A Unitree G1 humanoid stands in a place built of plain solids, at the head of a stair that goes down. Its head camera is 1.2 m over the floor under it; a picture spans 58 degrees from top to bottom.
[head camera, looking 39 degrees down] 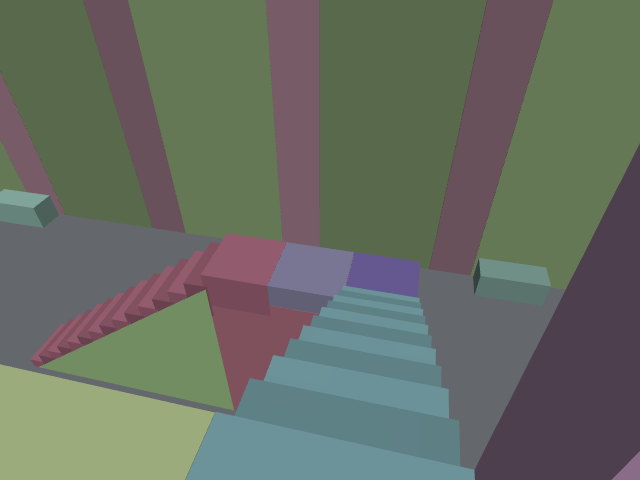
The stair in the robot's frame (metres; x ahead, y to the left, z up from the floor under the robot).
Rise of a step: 0.18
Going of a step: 0.24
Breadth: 0.74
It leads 13 degrees to the right of straight ahead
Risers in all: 11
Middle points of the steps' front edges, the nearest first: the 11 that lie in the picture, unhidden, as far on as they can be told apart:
0.59 -0.05 0.00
0.83 -0.11 -0.18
1.06 -0.16 -0.37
1.29 -0.21 -0.55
1.53 -0.27 -0.73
1.76 -0.32 -0.91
2.00 -0.37 -1.09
2.23 -0.43 -1.27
2.47 -0.48 -1.46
2.70 -0.53 -1.64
2.93 -0.59 -1.82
